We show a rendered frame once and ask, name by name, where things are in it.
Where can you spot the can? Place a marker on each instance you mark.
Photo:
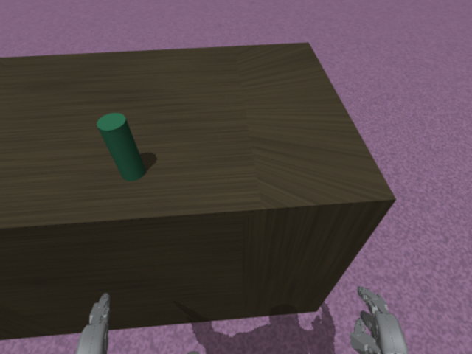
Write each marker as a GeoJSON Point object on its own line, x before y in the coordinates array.
{"type": "Point", "coordinates": [117, 135]}

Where can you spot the right robot hand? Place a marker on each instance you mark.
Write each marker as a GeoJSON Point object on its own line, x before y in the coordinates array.
{"type": "Point", "coordinates": [387, 335]}

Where can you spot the left robot hand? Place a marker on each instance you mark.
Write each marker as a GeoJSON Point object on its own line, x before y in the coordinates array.
{"type": "Point", "coordinates": [94, 337]}

